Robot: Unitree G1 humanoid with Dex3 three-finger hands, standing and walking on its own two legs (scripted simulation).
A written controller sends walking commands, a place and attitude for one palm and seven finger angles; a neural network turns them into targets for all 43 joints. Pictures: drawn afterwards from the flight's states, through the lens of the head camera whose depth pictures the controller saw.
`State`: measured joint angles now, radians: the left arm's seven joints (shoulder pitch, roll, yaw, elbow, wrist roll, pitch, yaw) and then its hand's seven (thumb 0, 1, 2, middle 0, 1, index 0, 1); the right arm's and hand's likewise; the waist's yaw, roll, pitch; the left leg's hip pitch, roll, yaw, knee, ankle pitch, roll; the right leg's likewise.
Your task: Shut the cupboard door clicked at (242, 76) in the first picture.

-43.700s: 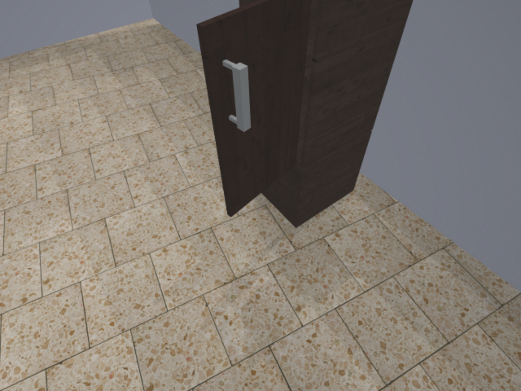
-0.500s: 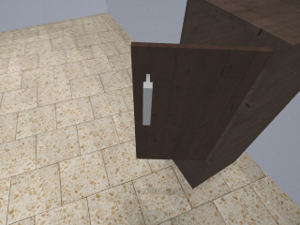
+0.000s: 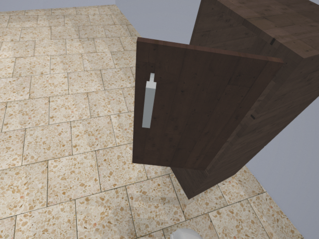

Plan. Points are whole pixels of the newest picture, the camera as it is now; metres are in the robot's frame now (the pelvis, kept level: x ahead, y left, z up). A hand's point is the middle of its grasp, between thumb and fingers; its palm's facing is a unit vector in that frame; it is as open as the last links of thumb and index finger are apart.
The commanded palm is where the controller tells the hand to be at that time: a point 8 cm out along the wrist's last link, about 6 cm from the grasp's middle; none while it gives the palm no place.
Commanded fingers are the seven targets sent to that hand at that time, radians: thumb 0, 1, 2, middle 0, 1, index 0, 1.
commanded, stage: shuffle to correct the standing spot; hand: left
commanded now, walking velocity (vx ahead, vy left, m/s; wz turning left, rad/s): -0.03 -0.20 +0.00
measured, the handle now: (149, 101) +0.44 +0.06 +0.09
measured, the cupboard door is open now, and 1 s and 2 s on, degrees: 59 59 59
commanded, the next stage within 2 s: come to a stop and stand still in 0.20 s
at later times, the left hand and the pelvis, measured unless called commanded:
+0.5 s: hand out of the picture +0.02 +0.06 -0.18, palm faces +0.01 -0.99 -0.16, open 7.3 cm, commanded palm none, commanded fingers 0.00 0.90 0.90 -0.20 -0.30 -0.20 -0.30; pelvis +0.00 -0.11 -0.01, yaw -1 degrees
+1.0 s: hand out of the picture +0.01 +0.10 -0.17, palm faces +0.01 -0.96 -0.27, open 7.4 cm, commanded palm none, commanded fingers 0.00 0.90 0.90 -0.20 -0.30 -0.20 -0.30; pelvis -0.01 -0.09 -0.01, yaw -2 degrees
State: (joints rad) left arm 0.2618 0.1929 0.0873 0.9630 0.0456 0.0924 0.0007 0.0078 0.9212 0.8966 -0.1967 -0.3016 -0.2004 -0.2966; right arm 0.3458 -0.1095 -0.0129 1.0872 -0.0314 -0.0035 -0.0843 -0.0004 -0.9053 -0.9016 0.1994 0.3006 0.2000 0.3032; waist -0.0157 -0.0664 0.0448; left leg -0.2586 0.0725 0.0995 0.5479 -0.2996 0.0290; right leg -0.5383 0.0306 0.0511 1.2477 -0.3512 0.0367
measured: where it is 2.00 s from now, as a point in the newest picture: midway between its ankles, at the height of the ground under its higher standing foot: outside the picture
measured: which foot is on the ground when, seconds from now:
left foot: down 0.00-0.26, up 0.28-0.52, down 0.54-1.00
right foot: up 0.00-0.24, down 0.26-1.00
